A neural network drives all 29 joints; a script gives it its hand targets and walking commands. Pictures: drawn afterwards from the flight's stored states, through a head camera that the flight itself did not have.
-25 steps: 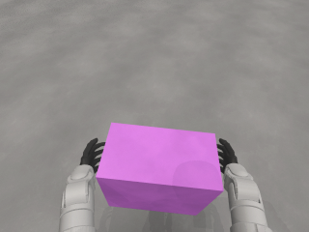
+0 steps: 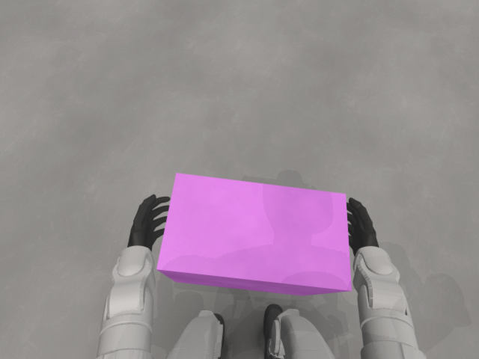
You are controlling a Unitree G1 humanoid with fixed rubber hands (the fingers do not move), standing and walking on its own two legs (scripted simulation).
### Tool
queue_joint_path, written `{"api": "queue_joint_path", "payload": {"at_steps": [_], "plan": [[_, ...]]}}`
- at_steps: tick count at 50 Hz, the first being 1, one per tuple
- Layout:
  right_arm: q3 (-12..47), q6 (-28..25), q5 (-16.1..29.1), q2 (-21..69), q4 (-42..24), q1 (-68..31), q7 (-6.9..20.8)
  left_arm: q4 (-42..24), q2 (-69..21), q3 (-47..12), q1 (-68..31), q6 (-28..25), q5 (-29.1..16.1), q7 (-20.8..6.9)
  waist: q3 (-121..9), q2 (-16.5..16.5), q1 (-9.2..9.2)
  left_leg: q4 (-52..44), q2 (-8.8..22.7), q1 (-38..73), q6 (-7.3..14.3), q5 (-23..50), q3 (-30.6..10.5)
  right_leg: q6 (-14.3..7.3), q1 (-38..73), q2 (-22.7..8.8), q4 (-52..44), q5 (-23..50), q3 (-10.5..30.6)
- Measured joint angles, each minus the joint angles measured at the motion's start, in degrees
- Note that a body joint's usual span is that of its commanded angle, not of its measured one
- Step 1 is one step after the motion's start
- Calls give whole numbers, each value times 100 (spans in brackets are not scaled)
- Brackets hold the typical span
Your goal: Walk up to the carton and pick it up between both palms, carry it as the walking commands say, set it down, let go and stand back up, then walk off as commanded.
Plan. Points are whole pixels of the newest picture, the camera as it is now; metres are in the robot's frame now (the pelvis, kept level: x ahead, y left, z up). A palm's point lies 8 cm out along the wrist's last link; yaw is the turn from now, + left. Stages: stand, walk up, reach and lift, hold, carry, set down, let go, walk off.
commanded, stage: set down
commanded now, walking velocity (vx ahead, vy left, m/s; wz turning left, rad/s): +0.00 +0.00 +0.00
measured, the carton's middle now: (249, 244) +0.30 +0.00 -0.15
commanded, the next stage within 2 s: none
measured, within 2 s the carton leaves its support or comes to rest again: neither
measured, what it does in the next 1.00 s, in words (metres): lowers itself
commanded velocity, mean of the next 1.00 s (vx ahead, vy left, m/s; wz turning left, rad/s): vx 0.00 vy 0.00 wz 0.00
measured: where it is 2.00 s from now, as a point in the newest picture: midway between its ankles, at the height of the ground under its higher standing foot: (242, 353)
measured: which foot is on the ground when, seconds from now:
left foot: down 0.00-1.00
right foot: down 0.00-1.00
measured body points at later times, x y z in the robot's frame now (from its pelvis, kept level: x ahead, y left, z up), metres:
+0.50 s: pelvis -0.07 -0.01 -0.10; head +0.14 -0.02 +0.29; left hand +0.34 +0.18 -0.17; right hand +0.35 -0.20 -0.18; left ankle +0.00 +0.11 -0.71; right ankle +0.04 -0.11 -0.71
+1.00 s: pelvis -0.04 +0.00 -0.15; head +0.22 -0.02 +0.21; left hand +0.38 +0.17 -0.26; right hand +0.38 -0.21 -0.27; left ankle +0.00 +0.11 -0.71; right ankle +0.04 -0.11 -0.71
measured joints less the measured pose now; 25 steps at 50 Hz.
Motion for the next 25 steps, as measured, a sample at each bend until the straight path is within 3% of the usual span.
{"api": "queue_joint_path", "payload": {"at_steps": [5,12,19,25], "plan": [[27,-244,104,-110,110,-286,-33,144,211,-204,-201,-304,-301,196,10,27,-1,542,3,-842,-12,-60,0,0,-849,0,538,-50,2],[95,-233,345,-259,342,-983,-297,587,587,-240,-1018,-382,-581,288,13,54,0,1472,6,-1812,-67,-230,0,-1,-1842,1,1466,-193,3],[-2,261,397,-442,774,-2091,-433,1040,698,257,-2033,-17,-566,217,5,187,0,2481,5,-2681,-82,-477,0,-6,-2713,14,2411,-376,3],[-198,660,397,-443,881,-2594,-433,1063,702,579,-2475,383,-424,114,-127,198,0,3084,4,-3346,-82,-661,0,-6,-3382,26,2980,-523,3]]}}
